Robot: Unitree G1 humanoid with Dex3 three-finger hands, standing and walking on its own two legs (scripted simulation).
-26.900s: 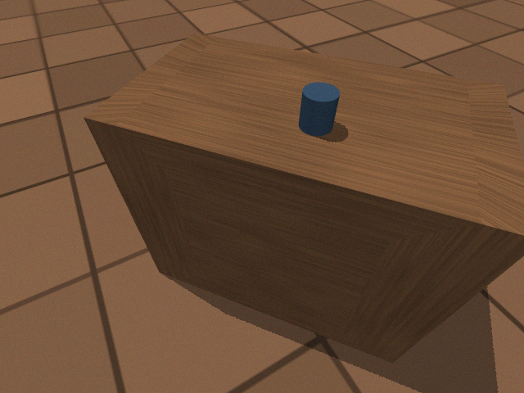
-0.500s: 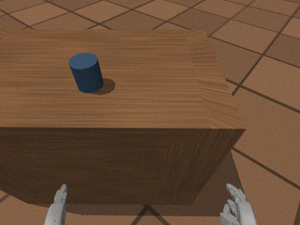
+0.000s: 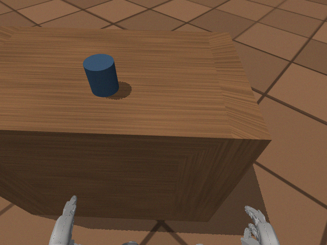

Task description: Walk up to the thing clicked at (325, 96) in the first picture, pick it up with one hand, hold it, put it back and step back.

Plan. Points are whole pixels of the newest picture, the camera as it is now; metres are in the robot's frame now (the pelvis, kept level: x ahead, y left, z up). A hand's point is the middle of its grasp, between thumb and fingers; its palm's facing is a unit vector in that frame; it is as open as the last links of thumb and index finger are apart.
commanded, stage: stand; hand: left
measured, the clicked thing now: (102, 75) +0.54 +0.19 +0.12
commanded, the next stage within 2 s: none
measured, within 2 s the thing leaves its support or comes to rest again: neither
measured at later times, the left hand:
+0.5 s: hand out of the picture +0.07 +0.26 -0.12, palm faces +0.00 -0.93 -0.36, open 9.8 cm
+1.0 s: hand out of the picture +0.05 +0.25 -0.10, palm faces +0.01 -0.94 -0.35, open 7.4 cm
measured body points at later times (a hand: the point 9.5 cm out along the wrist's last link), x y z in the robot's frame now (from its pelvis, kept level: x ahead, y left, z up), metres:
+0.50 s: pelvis +0.01 +0.01 +0.04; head +0.02 +0.01 +0.48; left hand +0.07 +0.31 -0.09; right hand +0.09 -0.28 -0.09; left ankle +0.01 +0.14 -0.69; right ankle +0.01 -0.15 -0.69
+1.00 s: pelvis -0.01 -0.01 +0.06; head +0.00 -0.01 +0.51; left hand +0.05 +0.29 -0.07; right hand +0.05 -0.31 -0.08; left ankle +0.01 +0.14 -0.69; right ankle +0.01 -0.15 -0.69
